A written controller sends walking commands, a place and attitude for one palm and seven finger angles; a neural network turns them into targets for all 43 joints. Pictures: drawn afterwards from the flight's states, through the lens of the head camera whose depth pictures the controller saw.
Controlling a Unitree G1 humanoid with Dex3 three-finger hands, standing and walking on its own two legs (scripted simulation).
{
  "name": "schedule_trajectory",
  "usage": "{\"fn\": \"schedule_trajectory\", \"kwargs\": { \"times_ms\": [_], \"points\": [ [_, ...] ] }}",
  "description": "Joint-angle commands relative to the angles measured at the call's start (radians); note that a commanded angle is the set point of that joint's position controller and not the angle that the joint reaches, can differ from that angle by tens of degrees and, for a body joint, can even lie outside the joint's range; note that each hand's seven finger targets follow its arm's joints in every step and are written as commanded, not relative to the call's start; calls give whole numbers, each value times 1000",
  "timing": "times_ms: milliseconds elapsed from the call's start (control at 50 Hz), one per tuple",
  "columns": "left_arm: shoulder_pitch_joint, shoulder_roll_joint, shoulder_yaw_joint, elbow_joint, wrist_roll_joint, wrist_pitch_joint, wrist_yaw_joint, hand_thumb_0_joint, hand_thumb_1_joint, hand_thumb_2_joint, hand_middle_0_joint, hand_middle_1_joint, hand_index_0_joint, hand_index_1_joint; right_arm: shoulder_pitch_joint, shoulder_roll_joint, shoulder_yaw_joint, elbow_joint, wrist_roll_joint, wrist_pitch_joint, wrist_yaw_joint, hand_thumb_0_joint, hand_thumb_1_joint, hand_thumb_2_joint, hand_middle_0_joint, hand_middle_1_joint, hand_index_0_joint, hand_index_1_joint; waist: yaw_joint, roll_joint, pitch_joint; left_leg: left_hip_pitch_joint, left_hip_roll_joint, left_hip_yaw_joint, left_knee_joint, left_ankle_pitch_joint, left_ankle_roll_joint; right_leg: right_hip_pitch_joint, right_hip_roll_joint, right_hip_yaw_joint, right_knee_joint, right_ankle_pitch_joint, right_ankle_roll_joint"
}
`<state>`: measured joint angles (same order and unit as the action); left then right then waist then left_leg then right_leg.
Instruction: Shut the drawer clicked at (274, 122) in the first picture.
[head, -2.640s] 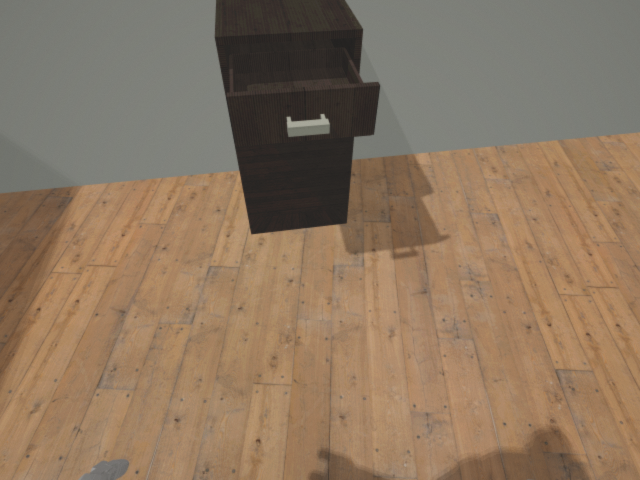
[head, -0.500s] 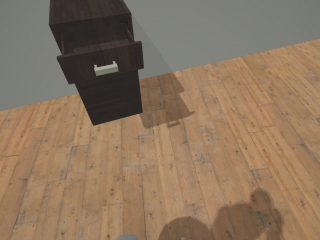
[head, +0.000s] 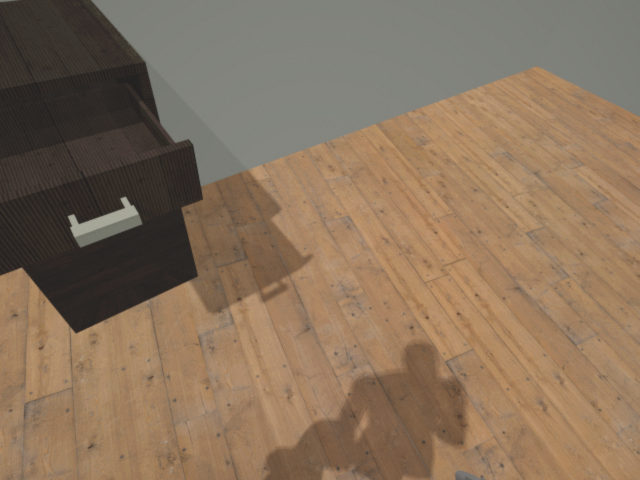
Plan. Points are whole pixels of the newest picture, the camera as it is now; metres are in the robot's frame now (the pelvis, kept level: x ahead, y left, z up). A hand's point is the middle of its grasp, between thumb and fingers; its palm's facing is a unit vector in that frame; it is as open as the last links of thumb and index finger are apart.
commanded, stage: walk to a spot facing it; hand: left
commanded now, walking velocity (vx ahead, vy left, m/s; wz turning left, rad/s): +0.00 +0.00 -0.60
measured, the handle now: (103, 218) +0.49 +0.43 -0.05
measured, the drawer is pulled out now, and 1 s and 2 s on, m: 0.29 0.29 0.29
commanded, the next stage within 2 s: none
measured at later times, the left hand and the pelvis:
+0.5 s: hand (258, 370) +0.31 +0.12 -0.17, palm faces -0.28 -0.94 -0.20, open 7.3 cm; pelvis +0.13 -0.01 -0.02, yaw -17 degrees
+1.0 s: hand (221, 342) +0.35 +0.19 -0.17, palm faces -0.45 -0.87 -0.20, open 7.3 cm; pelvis +0.19 +0.04 +0.01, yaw -34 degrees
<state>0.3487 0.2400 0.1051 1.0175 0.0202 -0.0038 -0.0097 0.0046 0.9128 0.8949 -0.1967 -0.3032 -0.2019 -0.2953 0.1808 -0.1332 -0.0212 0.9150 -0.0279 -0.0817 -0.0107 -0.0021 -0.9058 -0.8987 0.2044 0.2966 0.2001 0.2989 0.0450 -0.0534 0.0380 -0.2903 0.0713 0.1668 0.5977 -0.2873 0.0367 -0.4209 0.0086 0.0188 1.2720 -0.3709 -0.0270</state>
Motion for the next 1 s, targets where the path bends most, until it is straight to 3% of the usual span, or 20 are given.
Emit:
{"fn": "schedule_trajectory", "kwargs": {
  "times_ms": [0, 60, 280, 360, 380, 400, 420, 440, 480, 540, 640, 720, 760, 800, 820, 840, 860, 900, 940, 980],
  "points": [
    [52, -22, -6, -79, 6, 14, -22, 0, 900, 900, -200, -300, -200, -300, 113, -122, -28, 0, 11, -18, -20, 0, -900, -900, 200, 300, 200, 300, 7, 205, 9, 47, 242, -107, -329, 473, 48, -152, -81, 4, 50, 127, 29],
    [22, -29, -5, -96, 11, 35, -24, 0, 900, 900, -200, -300, -200, -300, 136, -126, -31, 10, 14, -14, -22, 0, -900, -900, 200, 300, 200, 300, 15, 171, 19, 77, 235, -30, -330, 574, 44, -218, -88, -18, 13, 207, 48],
    [-276, -24, -27, -190, 5, 36, -26, 0, 900, 900, -200, -300, -200, -300, 261, -191, -45, 58, -2, 32, -26, 0, -900, -900, 200, 300, 200, 300, -88, 181, 46, 311, 285, 80, -205, 793, 81, -197, -63, -145, -461, 125, 36],
    [-149, 34, -12, -176, 9, 11, -16, 0, 900, 900, -200, -300, -200, -300, 231, -228, -62, 36, 4, 46, -20, 0, -900, -900, 200, 300, 200, 300, -19, 172, -51, 285, 300, 118, 63, 908, 35, 67, -7, -170, -623, 106, -7],
    [-30, 79, 0, -146, 12, -6, -12, 0, 900, 900, -200, -300, -200, -300, 212, -234, -61, 18, 12, 48, -12, 0, -900, -900, 200, 300, 200, 300, 47, 113, -121, 163, 280, 127, 286, 768, -13, 283, -37, -117, -744, 245, -36],
    [55, 187, 20, -131, 12, -22, 1, 0, 900, 900, -200, -300, -200, -300, 248, -180, -52, -13, 27, 52, -3, 0, -900, -900, 200, 300, 200, 300, 62, -128, -263, -146, 111, 140, 600, 17, -87, 589, -306, 278, -765, 725, -162],
    [89, 251, 34, -119, -19, -14, 16, 0, 900, 900, -200, -300, -200, -300, 178, -157, -47, -47, 29, 56, -12, 0, -900, -900, 200, 300, 200, 300, 64, -180, -312, -280, 4, 3, 826, -375, -113, 606, -446, 471, -806, 1107, -276],
    [43, 218, 27, -133, -23, 1, 30, 0, 900, 900, -200, -300, -200, -300, 129, -171, -51, -61, 28, 67, -24, 0, -900, -900, 200, 300, 200, 300, 49, -34, -236, -281, 56, -123, 826, -319, -95, 513, -426, 378, -826, 990, -293],
    [-104, 163, 13, -169, -18, 6, 35, 0, 900, 900, -200, -300, -200, -300, 94, -143, -47, -56, 17, 88, -16, 0, -900, -900, 200, 300, 200, 300, -14, -14, -113, -260, 92, -146, 734, -201, -105, 284, -326, 299, -898, 640, -221],
    [-202, 128, 4, -192, -3, 2, 41, 0, 900, 900, -200, -300, -200, -300, 138, -130, -48, -31, 7, 113, -18, 0, -900, -900, 200, 300, 200, 300, -79, 4, -67, -166, 73, -147, 598, -141, -116, 95, -252, 209, -939, 521, -171],
    [-158, 141, 11, -186, 5, 12, 24, 0, 900, 900, -200, -300, -200, -300, 65, -124, -50, -68, 6, 112, -12, 0, -900, -900, 200, 300, 200, 300, -50, -65, -72, -140, 16, -131, 402, -99, -115, 73, -188, 253, -947, 321, -154],
    [-137, 154, 21, -200, 6, 21, 17, 0, 900, 900, -200, -300, -200, -300, -5, -132, -46, -107, 15, 96, -17, 0, -900, -900, 200, 300, 200, 300, -19, -123, -120, -104, -33, -129, 201, -145, -108, 169, -177, 318, -896, 424, -155],
    [-138, 159, 24, -206, 5, 26, 19, 0, 900, 900, -200, -300, -200, -300, -1, -135, -46, -113, 22, 88, -22, 0, -900, -900, 200, 300, 200, 300, -21, -122, -147, -48, -54, -130, 76, -129, -103, 196, -169, 344, -853, 524, -140],
    [-175, 148, 22, -219, -3, 33, 18, 0, 900, 900, -200, -300, -200, -300, 78, -159, -52, -96, 25, 77, -31, 0, -900, -900, 200, 300, 200, 300, -69, -113, -181, 138, -45, -128, -156, 15, -91, 123, -129, 324, -783, 495, -76],
    [-171, 104, 12, -235, -12, 35, 14, 0, 900, 900, -200, -300, -200, -300, 105, -220, -62, -92, 21, 68, -36, 0, -900, -900, 200, 300, 200, 300, -83, 31, -195, 292, 84, -252, -268, 48, -49, -26, -40, 252, -677, 330, -18],
    [-161, 52, 1, -254, -18, 34, 2, 0, 900, 900, -200, -300, -200, -300, 79, -312, -80, -117, 11, 70, -31, 0, -900, -900, 200, 300, 200, 300, -76, 330, -158, 336, 355, -499, -337, 208, 34, -228, 77, 90, -444, -119, 46],
    [-169, 89, 11, -248, 3, 37, 2, 0, 900, 900, -200, -300, -200, -300, 57, -322, -77, -130, 4, 78, -29, 0, -900, -900, 200, 300, 200, 300, -79, 278, -97, 221, 437, -522, -323, 302, 111, -236, 34, 61, -230, -206, 65],
    [-104, 113, 30, -193, 10, 51, -6, 0, 900, 900, -200, -300, -200, -300, -68, -228, -52, -150, 2, 71, -35, 0, -900, -900, 200, 300, 200, 300, -11, 235, -29, 110, 306, -317, -317, 341, 82, -201, 4, 67, -70, -71, 90],
    [-90, 96, 25, -185, 5, 53, -19, 0, 900, 900, -200, -300, -200, -300, -78, -212, -44, -156, 5, 66, -34, 0, -900, -900, 200, 300, 200, 300, -4, 217, -20, 126, 237, -175, -275, 454, 58, -205, -13, 27, -5, -19, 97],
    [-118, 74, 14, -192, 1, 56, -21, 0, 900, 900, -200, -300, -200, -300, 0, -215, -49, -130, 3, 65, -33, 0, -900, -900, 200, 300, 200, 300, -34, 225, -32, 210, 221, -139, -245, 549, 65, -210, -17, 4, -38, -15, 109]
  ]
}}
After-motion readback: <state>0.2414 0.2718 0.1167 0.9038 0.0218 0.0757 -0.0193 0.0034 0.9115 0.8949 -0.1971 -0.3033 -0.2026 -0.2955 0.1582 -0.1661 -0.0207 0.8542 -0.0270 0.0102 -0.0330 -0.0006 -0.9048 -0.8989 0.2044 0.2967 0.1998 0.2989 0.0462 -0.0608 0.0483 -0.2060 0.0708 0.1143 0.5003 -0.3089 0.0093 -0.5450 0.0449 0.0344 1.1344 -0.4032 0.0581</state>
